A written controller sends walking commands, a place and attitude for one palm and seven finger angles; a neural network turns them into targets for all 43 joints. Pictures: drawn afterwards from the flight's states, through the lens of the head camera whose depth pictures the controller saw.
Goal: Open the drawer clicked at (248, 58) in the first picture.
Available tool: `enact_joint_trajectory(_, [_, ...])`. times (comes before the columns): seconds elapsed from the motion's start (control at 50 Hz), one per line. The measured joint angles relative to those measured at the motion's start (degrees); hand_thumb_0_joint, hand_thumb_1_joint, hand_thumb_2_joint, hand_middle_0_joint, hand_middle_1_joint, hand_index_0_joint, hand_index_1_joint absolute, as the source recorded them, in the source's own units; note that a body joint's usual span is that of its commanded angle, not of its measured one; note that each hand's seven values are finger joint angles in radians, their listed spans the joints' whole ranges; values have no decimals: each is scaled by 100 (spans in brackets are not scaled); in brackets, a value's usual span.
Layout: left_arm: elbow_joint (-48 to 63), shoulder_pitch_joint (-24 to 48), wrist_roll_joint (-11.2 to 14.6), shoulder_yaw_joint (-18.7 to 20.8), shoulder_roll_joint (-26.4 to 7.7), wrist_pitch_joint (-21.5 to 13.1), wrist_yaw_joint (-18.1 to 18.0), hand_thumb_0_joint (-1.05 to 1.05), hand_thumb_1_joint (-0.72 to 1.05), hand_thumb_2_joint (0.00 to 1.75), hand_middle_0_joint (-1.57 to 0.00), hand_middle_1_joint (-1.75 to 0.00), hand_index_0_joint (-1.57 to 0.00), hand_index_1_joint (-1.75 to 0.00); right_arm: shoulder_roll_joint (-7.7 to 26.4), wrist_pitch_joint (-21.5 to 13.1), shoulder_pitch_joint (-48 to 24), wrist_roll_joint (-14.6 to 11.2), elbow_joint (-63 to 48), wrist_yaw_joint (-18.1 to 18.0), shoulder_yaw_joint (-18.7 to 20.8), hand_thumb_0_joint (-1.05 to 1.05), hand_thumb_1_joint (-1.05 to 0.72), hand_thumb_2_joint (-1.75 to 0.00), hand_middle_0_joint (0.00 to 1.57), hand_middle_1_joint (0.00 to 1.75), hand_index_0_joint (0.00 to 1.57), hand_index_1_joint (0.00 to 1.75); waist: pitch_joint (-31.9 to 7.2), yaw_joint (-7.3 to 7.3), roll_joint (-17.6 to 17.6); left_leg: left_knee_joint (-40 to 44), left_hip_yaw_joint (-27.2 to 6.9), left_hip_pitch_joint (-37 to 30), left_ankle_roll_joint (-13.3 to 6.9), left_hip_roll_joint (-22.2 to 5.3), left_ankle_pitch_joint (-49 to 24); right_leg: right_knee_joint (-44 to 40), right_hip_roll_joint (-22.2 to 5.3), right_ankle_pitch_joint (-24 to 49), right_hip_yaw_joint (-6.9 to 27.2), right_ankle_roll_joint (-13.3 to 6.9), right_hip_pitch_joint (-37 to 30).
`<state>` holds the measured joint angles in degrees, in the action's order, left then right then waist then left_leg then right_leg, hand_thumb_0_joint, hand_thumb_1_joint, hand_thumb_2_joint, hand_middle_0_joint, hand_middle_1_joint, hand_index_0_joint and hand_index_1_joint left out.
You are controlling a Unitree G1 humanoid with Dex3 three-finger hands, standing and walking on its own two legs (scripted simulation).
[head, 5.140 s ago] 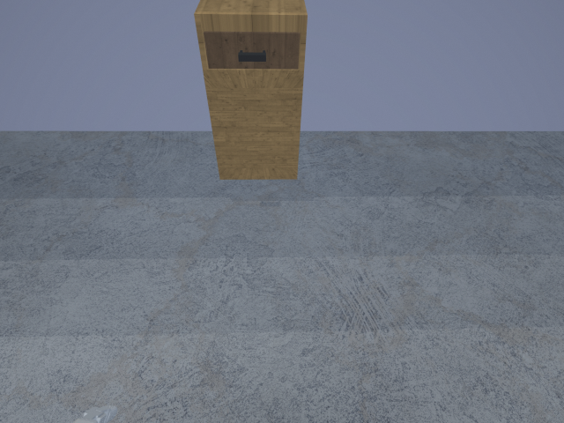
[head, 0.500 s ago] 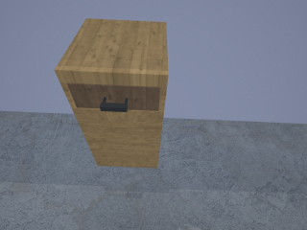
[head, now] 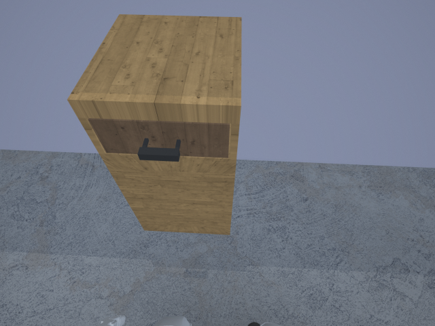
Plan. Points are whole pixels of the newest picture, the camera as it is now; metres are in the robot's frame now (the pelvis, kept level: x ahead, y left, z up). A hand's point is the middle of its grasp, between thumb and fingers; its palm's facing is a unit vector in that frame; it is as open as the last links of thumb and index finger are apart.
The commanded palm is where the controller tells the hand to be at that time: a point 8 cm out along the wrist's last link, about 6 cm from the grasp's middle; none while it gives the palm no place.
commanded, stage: come to a stop and stand still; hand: left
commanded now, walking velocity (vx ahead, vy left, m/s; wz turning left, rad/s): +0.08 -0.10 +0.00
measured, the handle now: (160, 148) +0.55 +0.19 -0.08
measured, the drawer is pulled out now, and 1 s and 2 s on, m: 0.00 0.00 0.00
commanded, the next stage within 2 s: look again from close up in 1.02 s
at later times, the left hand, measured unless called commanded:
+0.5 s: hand out of the picture -0.01 +0.18 -0.17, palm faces -0.03 -0.98 -0.19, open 7.4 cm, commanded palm none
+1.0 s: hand out of the picture -0.01 +0.11 -0.17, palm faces +0.06 -0.98 -0.18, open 7.3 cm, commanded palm none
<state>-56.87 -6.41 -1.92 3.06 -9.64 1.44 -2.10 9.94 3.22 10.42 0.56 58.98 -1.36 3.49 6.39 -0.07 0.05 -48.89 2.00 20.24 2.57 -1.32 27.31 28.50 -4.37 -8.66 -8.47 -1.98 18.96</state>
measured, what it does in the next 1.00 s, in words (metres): steps on the spot: left foot, then right foot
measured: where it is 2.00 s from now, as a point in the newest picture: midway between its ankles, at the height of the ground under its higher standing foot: outside the picture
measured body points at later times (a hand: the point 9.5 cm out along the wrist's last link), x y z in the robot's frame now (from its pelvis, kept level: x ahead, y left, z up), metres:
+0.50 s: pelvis -0.01 +0.00 +0.01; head +0.01 +0.00 +0.45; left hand -0.01 +0.24 -0.15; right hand -0.03 -0.22 -0.15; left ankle -0.01 +0.14 -0.74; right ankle -0.05 -0.11 -0.73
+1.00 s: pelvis +0.00 -0.05 +0.00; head +0.02 -0.06 +0.45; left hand -0.01 +0.16 -0.15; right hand -0.01 -0.27 -0.16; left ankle -0.01 +0.13 -0.73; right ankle -0.05 -0.11 -0.74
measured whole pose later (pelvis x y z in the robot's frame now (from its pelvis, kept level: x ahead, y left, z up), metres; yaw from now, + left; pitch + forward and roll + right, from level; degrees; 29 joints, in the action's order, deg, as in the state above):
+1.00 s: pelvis +0.00 -0.05 +0.00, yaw +0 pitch -1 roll +0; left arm -65.3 -17.4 -0.2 0.7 -6.3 -0.2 -2.1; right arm 8.0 1.3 16.1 0.9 65.9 -3.1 0.4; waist 2.1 -0.3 1.4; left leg -24.7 0.3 9.1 4.1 -6.7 14.5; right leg 23.0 3.7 -17.9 -6.1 -4.9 4.7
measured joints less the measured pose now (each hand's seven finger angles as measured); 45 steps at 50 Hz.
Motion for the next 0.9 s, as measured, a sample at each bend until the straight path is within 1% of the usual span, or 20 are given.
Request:
enact_joint_trajectory(0.02, [-13,-39,-6,16,-52,25,1,0,92,90,-21,-30,-21,-30,12,-25,-24,4,-50,5,-1,1,-91,-90,20,30,20,30,-25,6,-23,287,15,-102,-11,-10,-143,33,-10,15,7,32,43])
enact_joint_trajectory(0.06, [-49,-151,13,42,-152,74,10,0,91,90,-21,-30,-21,-30,35,-108,-4,15,-127,15,-24,0,-91,-90,20,30,20,30,-118,11,-51,1147,50,-461,-53,-47,-685,197,-10,-10,18,115,158])
enact_joint_trajectory(0.08, [-69,-220,36,47,-194,101,17,0,91,90,-21,-30,-21,-30,45,-166,42,29,-151,17,-34,0,-91,-90,20,30,20,30,-198,3,-43,1516,11,-591,-117,-69,-791,362,1,-93,13,152,262])
enact_joint_trajectory(0.12, [-168,-317,76,73,-301,175,24,0,91,90,-21,-30,-21,-30,-54,-188,105,86,-121,9,-86,0,-91,-90,20,30,20,30,-271,17,-213,1496,65,-587,-269,20,-849,766,45,-838,301,203,396])
enact_joint_trajectory(0.16, [-260,-464,61,98,-349,219,67,1,91,90,-20,-30,-20,-30,-145,-173,217,133,-73,-3,-172,0,-91,-90,20,30,20,30,-406,26,-281,1748,76,-691,-355,46,-998,1298,186,-1165,585,222,472])
enact_joint_trajectory(0.22, [-381,-709,46,97,-351,187,153,1,91,90,-20,-30,-20,-30,-203,-179,362,145,35,-73,-232,1,-92,-90,20,30,20,30,-601,61,-276,2272,63,-849,-385,50,-1299,2066,345,-1080,838,276,490])
enact_joint_trajectory(0.28, [-505,-976,33,73,-333,137,202,1,91,90,-20,-30,-20,-30,-219,-237,446,125,86,-93,-248,1,-93,-90,20,30,21,30,-706,79,-304,2671,131,-970,-398,67,-1498,2374,356,-986,917,346,355])
enact_joint_trajectory(0.36, [-666,-1156,41,17,-273,162,221,1,91,90,-20,-30,-20,-30,-242,-335,508,121,105,-126,-244,1,-92,-90,20,30,21,30,-674,5,-327,2900,223,-1026,-372,61,-1613,2043,283,-1220,860,408,46])
enact_joint_trajectory(0.44, [-731,-1069,87,-55,-147,163,216,1,91,90,-20,-30,-20,-30,-226,-344,548,124,197,-138,-228,1,-92,-90,20,30,21,30,-529,-121,-239,2827,235,-974,-284,0,-1599,1176,252,-1545,754,388,-325])
enact_joint_trajectory(0.48, [-720,-987,109,-86,-79,101,208,1,91,90,-20,-30,-20,-30,-201,-320,587,107,288,-127,-213,1,-91,-90,20,30,21,30,-485,-150,-187,2685,241,-917,-212,-26,-1536,533,248,-1254,691,361,-559])
enact_joint_trajectory(0.5, [-705,-957,114,-101,-56,51,201,1,91,90,-20,-30,-20,-30,-193,-310,624,90,336,-121,-205,1,-91,-90,20,30,21,30,-482,-153,-183,2566,250,-875,-166,-23,-1476,114,236,-904,665,347,-715])
enact_joint_trajectory(0.52, [-712,-916,112,-110,-18,-2,183,1,91,90,-20,-30,-20,-30,-173,-300,655,66,398,-116,-195,1,-91,-90,20,30,21,30,-477,-148,-141,2409,246,-826,-113,-52,-1394,-118,260,-871,640,250,-843])
enact_joint_trajectory(0.54, [-738,-863,111,-128,58,-44,161,1,91,90,-20,-30,-20,-30,-127,-279,673,43,472,-113,-186,1,-91,-90,20,30,21,30,-464,-158,-3,2289,197,-815,-73,-145,-1321,-156,353,-893,587,150,-907])
enact_joint_trajectory(0.58, [-765,-834,96,-177,143,-100,105,1,92,90,-20,-30,-20,-30,-71,-226,757,32,575,-99,-187,1,-91,-90,20,30,20,30,-529,-203,175,2236,87,-849,-111,-238,-1240,-186,468,-924,490,9,-1006])
enact_joint_trajectory(0.62, [-772,-845,112,-190,145,-153,71,2,93,90,-20,-30,-20,-30,-68,-180,819,53,648,-92,-207,1,-91,-90,20,30,20,30,-599,-217,239,2215,26,-892,-140,-302,-1231,-226,546,-940,429,-79,-1094])
enact_joint_trajectory(0.64, [-774,-840,124,-198,139,-169,55,2,94,90,-20,-30,-21,-30,-81,-170,832,58,680,-96,-219,1,-91,-90,20,30,20,30,-611,-223,246,2227,0,-927,-103,-334,-1238,-238,578,-949,403,-110,-1134])
enact_joint_trajectory(0.7, [-780,-812,153,-206,111,-173,13,2,94,90,-20,-30,-21,-30,-154,-181,834,59,753,-108,-262,1,-91,-90,20,30,20,30,-615,-215,203,2329,-59,-1030,86,-392,-1280,-261,636,-978,345,-178,-1219])
enact_joint_trajectory(0.74, [-774,-801,167,-206,103,-172,3,2,95,90,-20,-30,-21,-30,-200,-191,808,61,772,-112,-290,1,-91,-90,20,30,20,30,-586,-192,182,2382,-87,-1068,160,-431,-1310,-298,679,-973,318,-216,-1256])
enact_joint_trajectory(0.78, [-765,-806,174,-207,110,-175,-1,2,95,90,-20,-30,-21,-30,-233,-189,769,58,770,-116,-308,1,-91,-90,20,30,20,30,-540,-165,180,2403,-116,-1076,178,-470,-1324,-352,723,-952,291,-248,-1288])
enact_joint_trajectory(0.9, [-782,-944,175,-218,209,-168,-2,2,94,90,-20,-30,-21,-30,-246,-176,656,45,726,-140,-316,1,-91,-90,20,30,20,30,-444,-87,177,2401,-174,-1070,122,-538,-1308,-500,806,-907,237,-300,-1368])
